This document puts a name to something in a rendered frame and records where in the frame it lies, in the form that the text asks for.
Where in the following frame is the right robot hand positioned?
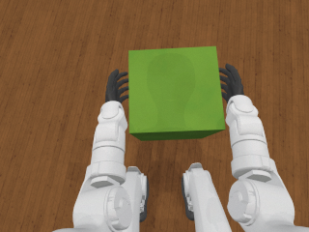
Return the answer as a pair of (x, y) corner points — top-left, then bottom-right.
(218, 63), (244, 104)

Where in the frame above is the carton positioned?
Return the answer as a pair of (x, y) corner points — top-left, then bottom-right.
(128, 46), (226, 141)

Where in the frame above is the robot right shin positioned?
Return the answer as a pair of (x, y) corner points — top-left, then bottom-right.
(186, 162), (211, 211)

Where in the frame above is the left robot hand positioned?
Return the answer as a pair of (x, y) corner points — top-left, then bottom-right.
(105, 69), (129, 104)

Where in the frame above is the right robot forearm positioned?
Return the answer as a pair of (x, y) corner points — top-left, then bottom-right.
(225, 95), (295, 210)

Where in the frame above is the left robot forearm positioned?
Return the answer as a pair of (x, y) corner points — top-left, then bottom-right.
(72, 101), (127, 221)

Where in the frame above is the right robot upper arm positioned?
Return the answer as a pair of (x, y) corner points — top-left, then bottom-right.
(227, 178), (309, 232)

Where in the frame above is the left robot upper arm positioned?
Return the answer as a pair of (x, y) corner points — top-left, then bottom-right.
(52, 185), (133, 232)

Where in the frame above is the robot right foot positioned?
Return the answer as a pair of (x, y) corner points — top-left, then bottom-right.
(181, 176), (195, 221)

